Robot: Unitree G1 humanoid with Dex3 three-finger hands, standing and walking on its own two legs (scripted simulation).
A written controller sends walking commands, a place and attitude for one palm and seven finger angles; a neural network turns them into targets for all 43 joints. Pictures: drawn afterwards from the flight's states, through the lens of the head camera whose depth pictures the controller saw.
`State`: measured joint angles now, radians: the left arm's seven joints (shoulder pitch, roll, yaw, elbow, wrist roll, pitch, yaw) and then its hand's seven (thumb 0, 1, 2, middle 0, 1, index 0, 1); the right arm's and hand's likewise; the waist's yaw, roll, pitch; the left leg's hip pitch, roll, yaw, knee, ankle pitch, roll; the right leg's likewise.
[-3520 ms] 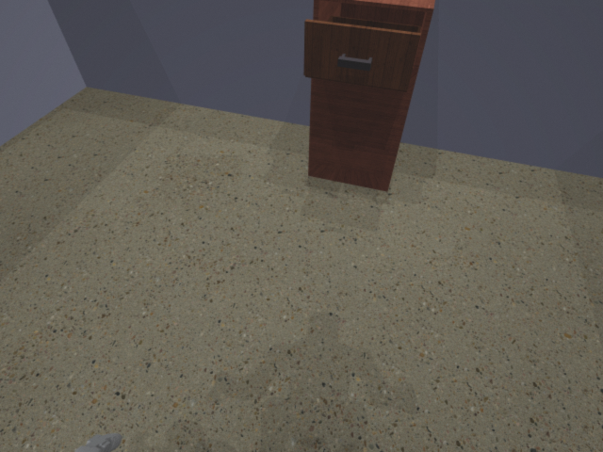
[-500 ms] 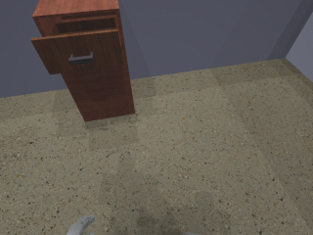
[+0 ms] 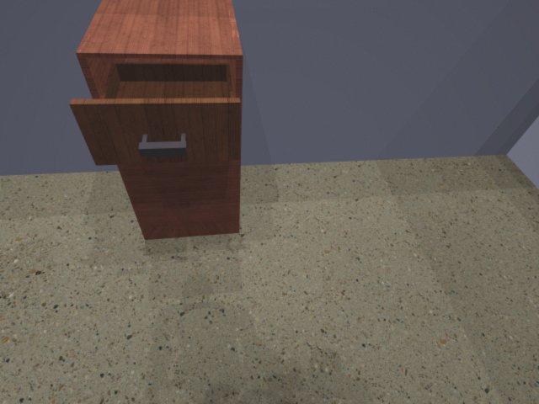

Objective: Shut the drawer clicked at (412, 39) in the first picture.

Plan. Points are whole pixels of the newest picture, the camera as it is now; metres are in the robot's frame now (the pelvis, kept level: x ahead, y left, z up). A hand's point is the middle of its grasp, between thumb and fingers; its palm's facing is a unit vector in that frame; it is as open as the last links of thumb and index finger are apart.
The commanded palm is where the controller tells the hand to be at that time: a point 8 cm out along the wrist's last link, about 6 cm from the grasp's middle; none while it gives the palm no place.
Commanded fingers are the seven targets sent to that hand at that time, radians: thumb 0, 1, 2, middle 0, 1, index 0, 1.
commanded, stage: turn to face it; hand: left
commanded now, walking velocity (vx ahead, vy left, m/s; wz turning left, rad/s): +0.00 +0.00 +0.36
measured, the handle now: (164, 143) +0.66 +0.30 -0.05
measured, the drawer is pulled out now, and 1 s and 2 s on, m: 0.20 0.20 0.20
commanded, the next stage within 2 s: take the last steps up to it in 0.32 s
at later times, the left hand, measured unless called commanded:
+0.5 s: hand out of the picture +0.07 +0.16 -0.16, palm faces +0.22 -0.94 -0.24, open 7.2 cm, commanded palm none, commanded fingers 0.00 0.90 0.90 -0.20 -0.30 -0.20 -0.30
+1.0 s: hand out of the picture +0.12 +0.19 -0.17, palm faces +0.21 -0.96 -0.18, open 7.4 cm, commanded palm none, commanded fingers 0.00 0.90 0.90 -0.20 -0.30 -0.20 -0.30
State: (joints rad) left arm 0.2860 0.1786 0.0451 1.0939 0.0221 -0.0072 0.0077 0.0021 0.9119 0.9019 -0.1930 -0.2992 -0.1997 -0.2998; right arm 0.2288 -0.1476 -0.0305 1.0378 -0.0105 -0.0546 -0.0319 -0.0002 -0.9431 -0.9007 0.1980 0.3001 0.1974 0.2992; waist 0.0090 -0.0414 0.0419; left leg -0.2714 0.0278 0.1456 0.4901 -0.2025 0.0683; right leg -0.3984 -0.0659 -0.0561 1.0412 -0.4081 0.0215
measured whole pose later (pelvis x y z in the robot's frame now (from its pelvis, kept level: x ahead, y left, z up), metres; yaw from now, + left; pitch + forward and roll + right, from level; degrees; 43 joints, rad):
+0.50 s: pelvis +0.05 -0.04 +0.00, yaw +11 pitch -1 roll +1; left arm 0.21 0.14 0.04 1.00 0.03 -0.01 0.03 -0.01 0.93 0.90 -0.20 -0.30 -0.20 -0.30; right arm 0.22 -0.19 -0.07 1.06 -0.01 0.05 -0.01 0.01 -0.91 -0.90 0.20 0.30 0.19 0.30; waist -0.01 0.03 0.04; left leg -0.37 0.04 0.04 0.91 -0.46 -0.04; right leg -0.19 -0.06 -0.15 0.48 -0.26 -0.02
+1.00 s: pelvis +0.13 +0.00 +0.00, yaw +12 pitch +0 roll +0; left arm 0.24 0.18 0.05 1.06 0.02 0.01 -0.02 0.00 0.91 0.90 -0.19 -0.30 -0.20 -0.30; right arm 0.39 -0.12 -0.04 1.13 -0.02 -0.04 -0.02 0.01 -0.91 -0.90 0.20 0.30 0.20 0.30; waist -0.02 -0.01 0.06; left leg 0.00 0.03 0.11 0.34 -0.33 0.00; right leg -0.47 -0.11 -0.09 0.75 -0.28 0.01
